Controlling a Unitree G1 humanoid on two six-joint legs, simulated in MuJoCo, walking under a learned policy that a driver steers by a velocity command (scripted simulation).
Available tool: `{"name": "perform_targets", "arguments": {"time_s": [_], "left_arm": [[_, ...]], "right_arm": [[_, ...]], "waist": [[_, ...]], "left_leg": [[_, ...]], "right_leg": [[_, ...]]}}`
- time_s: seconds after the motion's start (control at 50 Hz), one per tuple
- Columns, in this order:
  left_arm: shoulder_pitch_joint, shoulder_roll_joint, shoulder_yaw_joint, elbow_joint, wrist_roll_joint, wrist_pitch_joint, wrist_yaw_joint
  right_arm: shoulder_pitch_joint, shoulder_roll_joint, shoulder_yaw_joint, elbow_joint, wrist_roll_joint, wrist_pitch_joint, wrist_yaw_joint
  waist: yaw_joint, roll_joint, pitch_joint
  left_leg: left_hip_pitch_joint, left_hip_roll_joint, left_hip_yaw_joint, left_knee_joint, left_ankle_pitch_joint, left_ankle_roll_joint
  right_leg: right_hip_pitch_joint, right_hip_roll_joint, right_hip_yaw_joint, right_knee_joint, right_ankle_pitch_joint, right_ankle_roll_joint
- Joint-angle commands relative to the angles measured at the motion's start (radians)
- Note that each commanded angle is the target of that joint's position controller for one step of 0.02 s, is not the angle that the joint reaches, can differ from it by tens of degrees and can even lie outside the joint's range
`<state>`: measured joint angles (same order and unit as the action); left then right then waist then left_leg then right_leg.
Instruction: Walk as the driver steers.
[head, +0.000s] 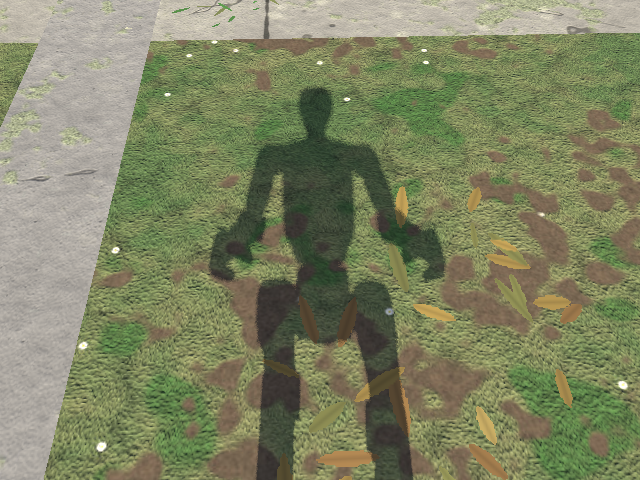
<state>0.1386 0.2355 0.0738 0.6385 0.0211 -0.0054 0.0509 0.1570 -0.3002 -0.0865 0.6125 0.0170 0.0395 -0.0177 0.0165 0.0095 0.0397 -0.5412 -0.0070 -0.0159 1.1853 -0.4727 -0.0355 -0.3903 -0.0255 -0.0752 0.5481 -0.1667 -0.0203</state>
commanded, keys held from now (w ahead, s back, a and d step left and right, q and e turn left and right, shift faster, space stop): q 0.10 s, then w+q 0.16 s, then w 0.12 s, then w+e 0.62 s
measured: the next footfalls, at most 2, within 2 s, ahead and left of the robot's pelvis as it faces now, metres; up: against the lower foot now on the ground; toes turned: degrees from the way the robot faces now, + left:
left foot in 0.14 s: +0.02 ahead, +0.13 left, +0.00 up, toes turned +6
right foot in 0.66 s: +0.27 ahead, -0.06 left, +0.00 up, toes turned +7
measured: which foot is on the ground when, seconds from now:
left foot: up 0.00-0.12, down 0.14-0.68, up 0.70-1.00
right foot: down 0.00-0.12, up 0.14-0.64, down 0.66-1.00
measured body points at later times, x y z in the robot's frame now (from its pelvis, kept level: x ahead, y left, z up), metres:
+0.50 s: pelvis +0.06 +0.05 +0.02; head +0.06 +0.08 +0.47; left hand +0.18 +0.35 -0.08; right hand +0.20 -0.21 -0.06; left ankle -0.02 +0.13 -0.73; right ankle +0.20 -0.10 -0.68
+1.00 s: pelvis +0.32 +0.03 +0.02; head +0.37 +0.01 +0.46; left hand +0.36 +0.31 -0.10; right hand +0.55 -0.21 -0.06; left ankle +0.51 +0.19 -0.68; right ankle +0.23 -0.07 -0.73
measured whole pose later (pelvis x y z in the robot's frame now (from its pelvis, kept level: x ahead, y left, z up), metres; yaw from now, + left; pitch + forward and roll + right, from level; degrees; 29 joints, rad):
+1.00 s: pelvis +0.32 +0.03 +0.02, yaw -2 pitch +4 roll +0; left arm 0.36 0.27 0.05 0.76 -0.03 -0.05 0.01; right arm 0.07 -0.28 -0.03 0.59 -0.01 -0.11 0.01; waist 0.07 0.04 0.02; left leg -0.69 0.05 -0.08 0.65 0.01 -0.06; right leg -0.10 0.10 0.13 0.34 -0.29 -0.07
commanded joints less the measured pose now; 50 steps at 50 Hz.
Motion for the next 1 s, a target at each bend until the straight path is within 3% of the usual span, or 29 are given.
{"name": "perform_targets", "arguments": {"time_s": [0.02,0.06,0.08,0.1,0.12,0.14,0.16,0.18,0.2,0.24,0.28,0.32,0.42,0.54,0.6,0.64,0.66,0.68,0.7,0.72,0.74,0.76,0.78,0.82,0.86,0.94,1.0], "left_arm": [[-0.106,0.174,0.042,-0.08,-0.007,-0.001,0.003],[-0.057,0.192,0.049,-0.056,-0.019,0.006,0.001],[-0.047,0.196,0.049,-0.048,-0.025,0.01,0.002],[-0.033,0.191,0.048,-0.037,-0.035,0.016,0.001],[0.008,0.156,0.043,-0.017,-0.044,0.021,0.0],[0.023,0.088,0.031,-0.02,-0.032,0.023,-0.008],[-0.099,0.094,0.03,-0.096,-0.017,0.002,-0.013],[-0.22,0.156,0.044,-0.128,-0.039,-0.025,-0.02],[-0.206,0.181,0.053,-0.116,-0.051,-0.04,-0.024],[-0.093,0.178,0.059,-0.043,-0.014,-0.045,-0.017],[-0.046,0.15,0.054,-0.011,-0.011,-0.051,-0.029],[-0.054,0.125,0.041,0.006,-0.014,-0.059,-0.036],[-0.153,0.111,0.016,-0.001,-0.032,-0.08,-0.054],[-0.21,0.121,-0.005,-0.029,-0.054,-0.091,-0.091],[-0.189,0.127,-0.011,-0.036,-0.052,-0.096,-0.108],[-0.071,0.147,0.002,-0.004,-0.041,-0.095,-0.107],[0.06,0.192,0.023,0.032,-0.041,-0.093,-0.1],[0.25,0.269,0.044,0.055,-0.039,-0.09,-0.09],[0.295,0.35,0.059,0.063,-0.044,-0.087,-0.093],[0.298,0.268,0.042,0.052,-0.056,-0.083,-0.089],[0.252,0.236,0.031,0.037,-0.044,-0.077,-0.08],[0.214,0.22,0.025,0.02,-0.034,-0.07,-0.076],[0.172,0.204,0.018,0.007,-0.029,-0.064,-0.073],[0.12,0.179,0.007,-0.001,-0.023,-0.062,-0.063],[0.113,0.189,0.009,0.01,-0.031,-0.065,-0.052],[0.158,0.224,0.023,0.045,-0.048,-0.059,-0.034],[0.231,0.225,0.027,0.068,-0.062,-0.052,-0.031]], "right_arm": [[0.02,-0.026,0.008,-0.071,-0.006,0.0,0.01],[0.017,-0.037,0.012,-0.081,-0.004,-0.004,0.023],[0.055,-0.044,0.009,-0.069,-0.004,-0.004,0.028],[0.121,-0.055,0.0,-0.046,-0.007,-0.002,0.033],[0.186,-0.078,-0.014,-0.018,-0.013,0.002,0.032],[0.238,-0.157,-0.038,-0.017,-0.023,0.0,0.022],[0.238,-0.288,-0.062,-0.056,-0.017,-0.011,0.017],[0.226,-0.251,-0.053,-0.068,-0.047,-0.038,0.016],[0.157,-0.221,-0.04,-0.069,-0.048,-0.06,0.008],[0.065,-0.164,-0.021,-0.083,-0.029,-0.07,-0.003],[0.082,-0.122,-0.005,-0.076,-0.031,-0.075,-0.005],[0.141,-0.106,-0.001,-0.051,-0.025,-0.087,-0.005],[0.225,-0.135,-0.011,-0.006,-0.014,-0.098,-0.006],[0.274,-0.162,-0.017,0.037,-0.009,-0.095,0.009],[0.264,-0.177,-0.024,0.046,-0.002,-0.088,0.014],[0.22,-0.183,-0.023,0.039,0.001,-0.082,0.009],[0.212,-0.159,-0.015,0.033,-0.004,-0.084,0.003],[0.182,-0.114,0.005,-0.009,-0.03,-0.091,-0.004],[0.234,-0.048,0.026,-0.05,-0.041,-0.122,-0.001],[0.17,-0.122,0.014,-0.048,-0.01,-0.149,0.008],[0.092,-0.144,0.01,-0.067,0.01,-0.167,0.02],[0.056,-0.131,0.016,-0.07,-0.005,-0.176,0.021],[0.041,-0.125,0.014,-0.075,-0.029,-0.179,0.019],[0.06,-0.108,0.014,-0.07,-0.039,-0.168,0.02],[0.053,-0.089,0.021,-0.068,-0.041,-0.154,0.018],[-0.115,-0.029,0.049,-0.097,-0.037,-0.164,0.023],[-0.195,-0.053,0.041,-0.11,-0.011,-0.17,0.036]], "waist": [[-0.028,-0.14,-0.152],[-0.01,-0.166,-0.173],[-0.024,-0.159,-0.183],[-0.049,-0.145,-0.192],[-0.058,-0.081,-0.175],[-0.055,0.159,-0.109],[-0.085,0.335,-0.043],[-0.133,0.218,-0.014],[-0.077,0.179,0.027],[-0.013,0.148,-0.011],[0.004,0.135,-0.055],[-0.017,0.118,-0.061],[-0.084,0.164,-0.034],[-0.134,0.128,0.032],[-0.117,0.12,0.022],[-0.039,0.101,-0.05],[0.018,0.066,-0.14],[0.094,-0.069,-0.284],[0.05,-0.339,-0.325],[0.1,-0.232,-0.289],[0.099,-0.169,-0.184],[0.08,-0.066,-0.138],[0.048,-0.024,-0.09],[-0.009,-0.073,-0.061],[-0.028,-0.075,-0.043],[0.022,-0.08,-0.022],[0.054,-0.089,-0.028]], "left_leg": [[0.092,0.052,0.041,-0.166,0.031,0.002],[0.15,0.053,0.056,-0.326,0.038,0.02],[0.203,0.04,0.08,-0.428,0.101,0.034],[0.282,0.007,0.114,-0.539,0.168,0.055],[0.362,-0.023,0.103,-0.63,0.167,0.086],[0.452,0.156,-0.221,-0.761,0.067,0.171],[0.443,0.356,-0.684,-0.931,-0.159,0.358],[0.403,0.373,-0.767,-1.046,-0.435,0.386],[0.385,0.351,-0.714,-1.05,-0.432,0.328],[0.336,0.261,-0.522,-0.99,-0.233,0.24],[0.292,0.198,-0.412,-0.988,-0.151,0.222],[0.331,0.182,-0.35,-0.99,-0.039,0.219],[0.43,0.192,-0.275,-1.001,0.117,0.222],[0.513,0.266,-0.266,-0.992,0.149,0.251],[0.537,0.278,-0.23,-0.948,0.282,0.242],[0.492,0.236,-0.147,-0.819,0.594,0.202],[0.43,0.182,-0.07,-0.645,0.761,0.164],[0.227,0.117,0.014,-0.318,0.613,0.099],[-0.193,-0.061,0.02,-0.001,0.003,0.014],[-0.343,-0.017,-0.09,0.117,-0.034,0.013],[-0.405,0.028,-0.081,0.134,0.049,0.026],[-0.375,0.063,-0.069,0.093,0.119,0.03],[-0.334,0.085,-0.065,0.02,0.172,0.024],[-0.237,0.1,-0.057,-0.065,0.21,0.005],[-0.207,0.091,-0.03,-0.147,0.234,-0.02],[-0.04,0.025,0.005,-0.49,0.495,-0.036],[0.031,-0.005,-0.022,-0.63,0.57,-0.022]], "right_leg": [[0.077,-0.194,0.143,-0.205,0.09,-0.169],[0.119,-0.231,0.144,-0.187,0.09,-0.186],[0.118,-0.245,0.137,-0.164,0.074,-0.179],[0.092,-0.241,0.114,-0.122,0.035,-0.153],[0.006,-0.203,0.058,-0.034,-0.162,-0.091],[-0.253,-0.1,-0.065,0.27,-0.366,0.02],[-0.557,0.048,0.019,0.481,-0.486,0.06],[-0.618,0.004,0.157,0.581,-0.397,0.036],[-0.633,-0.015,0.174,0.596,-0.268,0.013],[-0.518,-0.041,0.166,0.566,-0.083,0.035],[-0.407,-0.018,0.121,0.574,0.028,0.056],[-0.389,-0.015,0.105,0.492,0.103,0.063],[-0.321,-0.01,0.093,0.166,0.152,0.071],[-0.309,-0.023,0.068,0.036,0.022,0.006],[-0.235,-0.005,0.041,-0.002,-0.042,-0.041],[-0.008,0.055,-0.008,-0.07,0.006,-0.076],[0.202,0.054,0.025,-0.07,0.032,-0.106],[0.49,-0.129,0.282,-0.072,0.025,-0.18],[0.754,-0.313,0.767,-0.19,-0.141,-0.342],[0.775,-0.317,0.813,-0.256,-0.262,-0.337],[0.693,-0.288,0.687,-0.258,-0.202,-0.31],[0.585,-0.248,0.592,-0.261,-0.115,-0.287],[0.474,-0.214,0.537,-0.281,-0.032,-0.275],[0.33,-0.165,0.465,-0.324,0.097,-0.272],[0.244,-0.136,0.399,-0.337,0.21,-0.269],[0.108,-0.046,0.292,-0.312,0.261,-0.202],[0.156,-0.08,0.365,-0.28,0.185,-0.186]]}}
